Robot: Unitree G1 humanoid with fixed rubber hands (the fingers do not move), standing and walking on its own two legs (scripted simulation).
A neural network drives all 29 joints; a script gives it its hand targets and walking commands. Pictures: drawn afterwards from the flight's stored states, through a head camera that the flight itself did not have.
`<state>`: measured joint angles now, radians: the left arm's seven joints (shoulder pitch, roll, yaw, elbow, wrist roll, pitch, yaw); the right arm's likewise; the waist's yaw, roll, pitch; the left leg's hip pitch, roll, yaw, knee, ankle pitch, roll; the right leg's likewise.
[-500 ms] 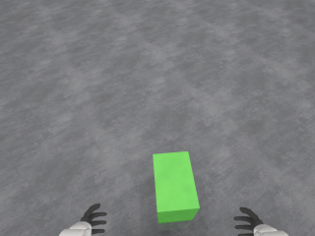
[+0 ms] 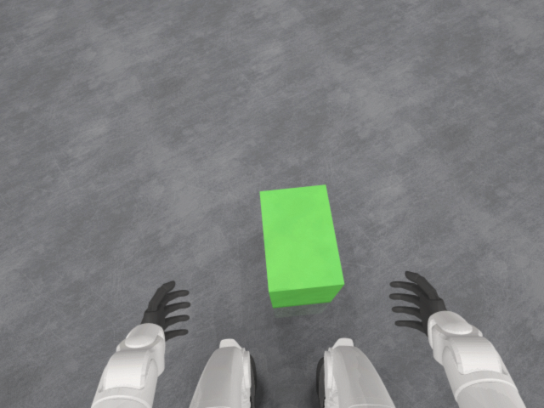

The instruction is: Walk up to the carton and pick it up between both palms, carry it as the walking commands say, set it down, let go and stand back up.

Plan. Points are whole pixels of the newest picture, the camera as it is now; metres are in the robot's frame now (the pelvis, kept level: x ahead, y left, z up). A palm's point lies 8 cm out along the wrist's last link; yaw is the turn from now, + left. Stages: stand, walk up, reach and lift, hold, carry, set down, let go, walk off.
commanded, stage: reach and lift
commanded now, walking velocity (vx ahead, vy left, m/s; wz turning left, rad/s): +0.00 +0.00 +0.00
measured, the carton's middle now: (297, 250) +0.51 -0.04 -0.55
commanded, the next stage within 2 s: none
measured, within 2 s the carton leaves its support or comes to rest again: neither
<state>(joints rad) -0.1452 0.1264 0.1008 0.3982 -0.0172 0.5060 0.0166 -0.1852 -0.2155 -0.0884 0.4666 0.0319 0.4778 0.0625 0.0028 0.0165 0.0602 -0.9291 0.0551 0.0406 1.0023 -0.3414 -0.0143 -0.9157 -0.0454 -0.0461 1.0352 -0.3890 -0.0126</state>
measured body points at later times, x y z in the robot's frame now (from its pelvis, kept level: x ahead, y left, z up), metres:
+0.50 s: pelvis -0.03 -0.01 -0.04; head +0.22 -0.02 +0.34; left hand +0.41 +0.19 -0.13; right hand +0.43 -0.21 -0.14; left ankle +0.08 +0.13 -0.66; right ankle +0.06 -0.11 -0.66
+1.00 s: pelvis +0.00 +0.00 -0.05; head +0.31 -0.03 +0.27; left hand +0.49 +0.18 -0.17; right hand +0.51 -0.21 -0.18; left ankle +0.08 +0.14 -0.66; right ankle +0.06 -0.12 -0.66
